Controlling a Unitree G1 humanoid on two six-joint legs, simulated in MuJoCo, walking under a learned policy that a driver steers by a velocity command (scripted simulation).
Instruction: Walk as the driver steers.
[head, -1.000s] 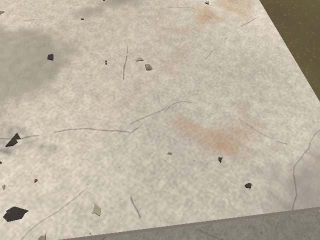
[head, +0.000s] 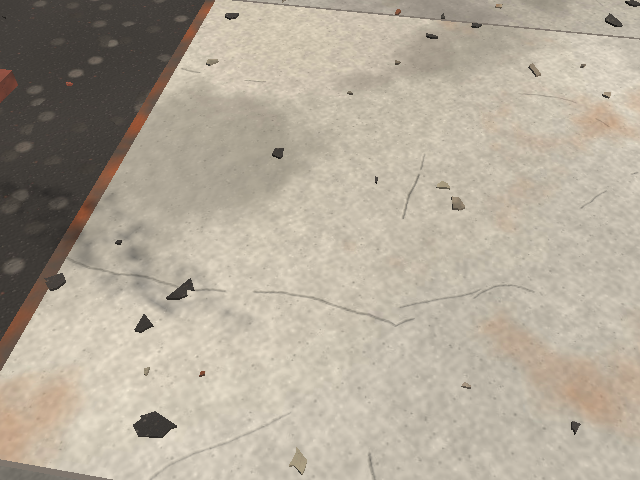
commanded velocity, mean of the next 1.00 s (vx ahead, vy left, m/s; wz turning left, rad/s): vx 0.47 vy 0.00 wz -0.03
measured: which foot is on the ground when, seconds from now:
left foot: down 0.00-0.12, up 0.14-0.62, down 0.64-1.00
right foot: up 0.00-0.10, down 0.12-0.66, up 0.68-1.00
